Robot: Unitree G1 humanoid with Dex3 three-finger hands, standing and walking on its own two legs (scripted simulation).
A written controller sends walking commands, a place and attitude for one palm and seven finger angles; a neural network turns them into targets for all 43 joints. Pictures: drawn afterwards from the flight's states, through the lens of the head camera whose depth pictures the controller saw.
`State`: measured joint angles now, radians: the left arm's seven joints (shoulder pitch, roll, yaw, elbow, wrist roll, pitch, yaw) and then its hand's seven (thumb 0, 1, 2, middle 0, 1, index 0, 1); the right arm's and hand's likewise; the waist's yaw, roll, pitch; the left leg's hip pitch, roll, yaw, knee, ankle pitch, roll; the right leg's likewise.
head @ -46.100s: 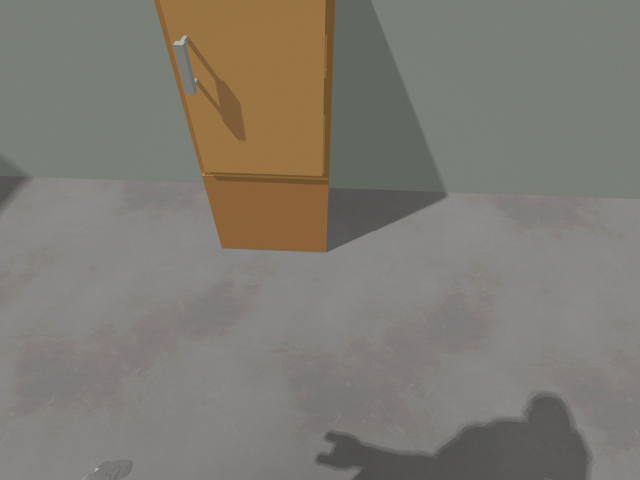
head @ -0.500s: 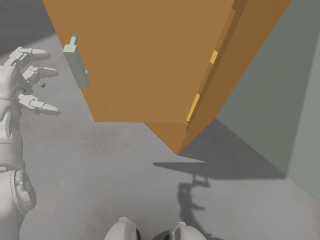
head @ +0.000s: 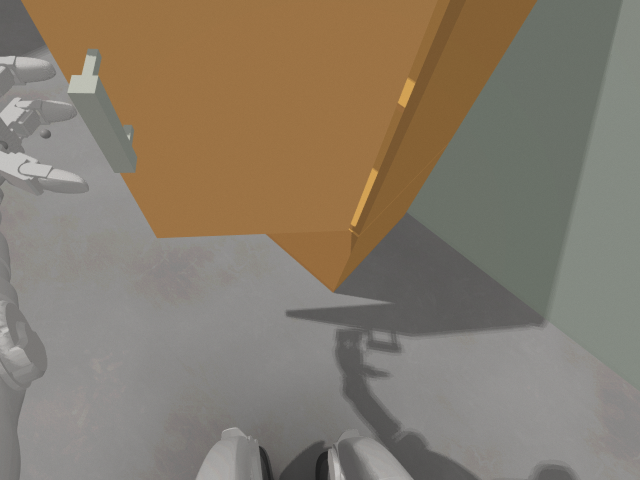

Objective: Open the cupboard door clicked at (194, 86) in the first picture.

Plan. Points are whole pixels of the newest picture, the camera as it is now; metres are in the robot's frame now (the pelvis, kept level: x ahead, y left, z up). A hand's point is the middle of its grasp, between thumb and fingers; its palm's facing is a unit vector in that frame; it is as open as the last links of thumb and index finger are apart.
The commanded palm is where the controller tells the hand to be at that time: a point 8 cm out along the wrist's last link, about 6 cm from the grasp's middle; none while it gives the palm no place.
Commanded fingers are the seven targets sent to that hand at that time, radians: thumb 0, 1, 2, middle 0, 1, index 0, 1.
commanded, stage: move the hooked fingers beside the handle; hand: left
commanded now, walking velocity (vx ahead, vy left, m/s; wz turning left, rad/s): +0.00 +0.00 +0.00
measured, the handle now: (110, 114) +0.53 +0.21 +0.08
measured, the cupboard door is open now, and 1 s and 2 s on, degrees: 47 47 46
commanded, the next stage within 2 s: slide the fingers in behind the handle in 0.64 s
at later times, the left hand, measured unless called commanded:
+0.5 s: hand (45, 142) +0.49 +0.26 +0.09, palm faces +0.01 -1.00 -0.01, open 14.0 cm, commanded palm +0.47 +0.31 +0.08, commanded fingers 0.00 -0.50 0.30 -0.30 -1.20 -0.30 -1.20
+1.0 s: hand (60, 143) +0.49 +0.25 +0.08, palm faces -0.01 -1.00 +0.01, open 14.0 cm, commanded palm +0.47 +0.29 +0.08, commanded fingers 0.00 -0.50 0.30 -0.30 -1.20 -0.30 -1.20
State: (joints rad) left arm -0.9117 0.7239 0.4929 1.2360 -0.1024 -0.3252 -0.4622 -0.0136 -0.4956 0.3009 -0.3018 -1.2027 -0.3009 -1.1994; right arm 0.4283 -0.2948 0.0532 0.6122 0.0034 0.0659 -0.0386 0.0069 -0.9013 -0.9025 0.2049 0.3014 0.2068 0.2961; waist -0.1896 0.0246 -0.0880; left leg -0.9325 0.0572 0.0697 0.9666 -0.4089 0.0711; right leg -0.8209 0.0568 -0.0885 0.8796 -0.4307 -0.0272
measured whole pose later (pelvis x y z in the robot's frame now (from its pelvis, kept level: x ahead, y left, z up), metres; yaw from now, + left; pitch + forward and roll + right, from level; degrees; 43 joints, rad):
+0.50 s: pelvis +0.00 +0.00 +0.00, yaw +1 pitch +20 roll -4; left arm -0.88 0.66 0.46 1.19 -0.12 -0.36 -0.43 -0.01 -0.50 0.30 -0.30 -1.20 -0.30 -1.20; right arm 0.38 -0.29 0.05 0.61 0.01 0.07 -0.03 0.01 -0.90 -0.90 0.20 0.30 0.21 0.30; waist -0.17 0.02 -0.09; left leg -0.91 0.05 0.06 0.97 -0.41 0.07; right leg -0.80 0.05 -0.10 0.88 -0.44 -0.03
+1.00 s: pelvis +0.00 +0.00 +0.00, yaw +1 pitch +21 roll -5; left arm -0.91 0.66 0.44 1.21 -0.13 -0.34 -0.44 -0.01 -0.50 0.30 -0.30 -1.20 -0.30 -1.20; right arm 0.41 -0.30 0.05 0.62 0.01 0.07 -0.04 0.01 -0.90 -0.90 0.20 0.30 0.21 0.30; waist -0.18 0.02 -0.09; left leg -0.95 0.05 0.05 0.99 -0.41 0.07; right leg -0.83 0.06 -0.10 0.90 -0.44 -0.03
